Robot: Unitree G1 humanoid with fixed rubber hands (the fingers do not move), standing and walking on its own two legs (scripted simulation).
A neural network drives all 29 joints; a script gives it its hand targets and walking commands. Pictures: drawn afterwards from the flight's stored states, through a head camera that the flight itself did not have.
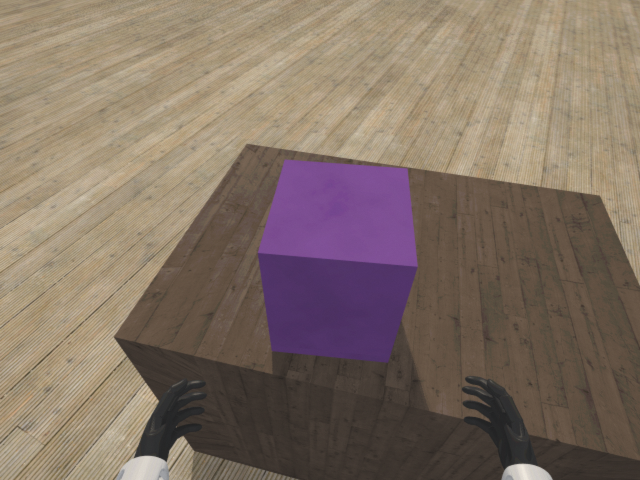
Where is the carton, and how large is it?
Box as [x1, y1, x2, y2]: [258, 160, 417, 362]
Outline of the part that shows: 284,160 258,250 272,350 387,362 417,267 407,168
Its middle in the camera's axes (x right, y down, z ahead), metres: +0.03 +0.03 +0.64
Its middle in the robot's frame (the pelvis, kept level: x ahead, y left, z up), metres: +0.45 +0.04 -0.01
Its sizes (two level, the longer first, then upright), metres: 0.210 0.200 0.250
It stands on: a pedestal, 0.65 m high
